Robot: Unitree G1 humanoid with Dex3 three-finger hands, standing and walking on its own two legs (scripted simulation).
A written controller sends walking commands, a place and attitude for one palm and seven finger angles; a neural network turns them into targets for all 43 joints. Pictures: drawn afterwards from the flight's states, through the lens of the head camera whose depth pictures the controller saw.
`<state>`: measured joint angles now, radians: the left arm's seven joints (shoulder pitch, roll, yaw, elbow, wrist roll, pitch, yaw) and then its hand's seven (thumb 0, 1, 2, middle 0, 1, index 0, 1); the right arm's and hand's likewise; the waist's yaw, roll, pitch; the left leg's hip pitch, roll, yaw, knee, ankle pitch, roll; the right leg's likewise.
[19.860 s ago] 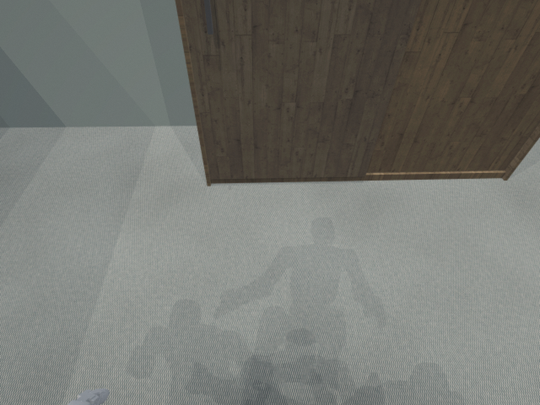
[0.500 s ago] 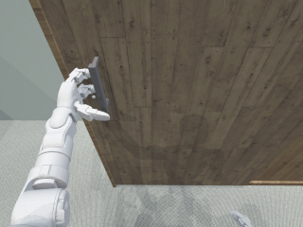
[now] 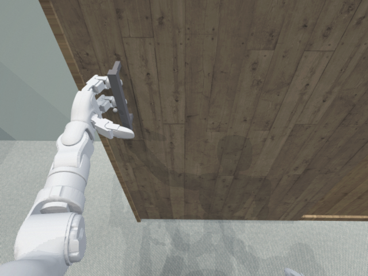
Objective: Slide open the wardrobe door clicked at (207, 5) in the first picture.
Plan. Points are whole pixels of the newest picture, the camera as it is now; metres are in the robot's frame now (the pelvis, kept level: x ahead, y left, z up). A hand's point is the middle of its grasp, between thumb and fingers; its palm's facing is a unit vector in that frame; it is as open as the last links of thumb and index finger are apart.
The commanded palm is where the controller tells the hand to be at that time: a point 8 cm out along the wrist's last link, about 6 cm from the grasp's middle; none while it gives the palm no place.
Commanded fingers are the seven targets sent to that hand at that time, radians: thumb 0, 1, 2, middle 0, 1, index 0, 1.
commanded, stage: slide the fingers in behind the handle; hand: left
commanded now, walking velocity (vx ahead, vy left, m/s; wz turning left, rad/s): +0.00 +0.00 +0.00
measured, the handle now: (123, 99) +0.48 +0.15 +0.13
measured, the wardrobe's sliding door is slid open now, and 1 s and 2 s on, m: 0.00 0.00 0.00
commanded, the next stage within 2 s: grip the handle and tug to test in 1.62 s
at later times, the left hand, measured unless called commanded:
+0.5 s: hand (120, 113) +0.43 +0.15 +0.13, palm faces -0.01 -1.00 -0.02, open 13.9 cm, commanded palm +0.40 +0.20 +0.14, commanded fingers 0.00 -0.50 0.30 -0.30 -1.20 -0.30 -1.20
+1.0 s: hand (125, 115) +0.43 +0.14 +0.13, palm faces -0.02 -1.00 +0.00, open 14.0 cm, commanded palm +0.40 +0.19 +0.14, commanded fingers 0.00 -0.50 0.30 -0.30 -1.20 -0.30 -1.20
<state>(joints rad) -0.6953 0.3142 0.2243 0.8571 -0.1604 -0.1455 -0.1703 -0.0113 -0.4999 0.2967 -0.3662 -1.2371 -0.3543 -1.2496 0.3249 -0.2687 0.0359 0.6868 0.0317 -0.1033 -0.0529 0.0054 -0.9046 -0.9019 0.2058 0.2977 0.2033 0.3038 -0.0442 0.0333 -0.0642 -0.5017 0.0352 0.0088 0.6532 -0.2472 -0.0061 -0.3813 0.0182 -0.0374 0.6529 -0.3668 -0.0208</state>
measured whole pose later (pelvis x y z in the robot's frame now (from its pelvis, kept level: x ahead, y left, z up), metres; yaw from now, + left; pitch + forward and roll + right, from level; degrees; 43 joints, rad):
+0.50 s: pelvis +0.00 +0.01 +0.00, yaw -1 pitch +5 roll -1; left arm -0.65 0.27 0.19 0.79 -0.15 -0.14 -0.12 -0.01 -0.50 0.30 -0.33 -1.23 -0.31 -1.22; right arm 0.32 -0.26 0.03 0.67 0.03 -0.12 -0.03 0.01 -0.90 -0.90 0.21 0.30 0.20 0.30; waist -0.04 0.03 -0.07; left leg -0.50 0.03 0.02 0.67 -0.26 0.00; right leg -0.38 0.02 -0.02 0.65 -0.37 -0.01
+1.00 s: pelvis +0.02 +0.01 +0.00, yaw -1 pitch +5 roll -1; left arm -0.55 0.22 0.16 0.64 -0.16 -0.09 -0.10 -0.01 -0.50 0.30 -0.30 -1.21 -0.30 -1.20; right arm 0.30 -0.25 0.03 0.67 0.03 -0.11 -0.03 0.01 -0.90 -0.90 0.21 0.30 0.20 0.30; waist -0.03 0.03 -0.08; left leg -0.45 0.03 0.02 0.64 -0.27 0.00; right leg -0.33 0.01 -0.02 0.62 -0.38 -0.01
